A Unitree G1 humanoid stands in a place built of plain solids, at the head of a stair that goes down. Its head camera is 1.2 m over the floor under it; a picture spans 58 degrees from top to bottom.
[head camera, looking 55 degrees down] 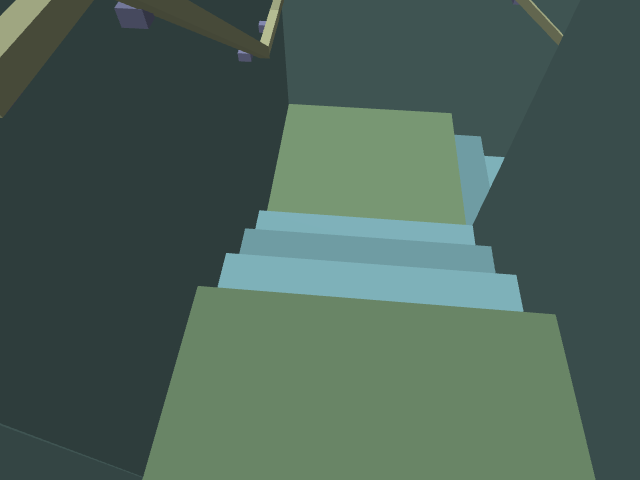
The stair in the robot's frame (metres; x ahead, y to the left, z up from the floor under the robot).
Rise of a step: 0.19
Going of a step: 0.25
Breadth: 1.10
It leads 5 degrees to the right of straight ahead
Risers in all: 4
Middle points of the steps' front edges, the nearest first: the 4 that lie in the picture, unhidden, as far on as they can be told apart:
0.61 -0.16 0.00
0.87 -0.19 -0.20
1.12 -0.21 -0.38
1.38 -0.23 -0.56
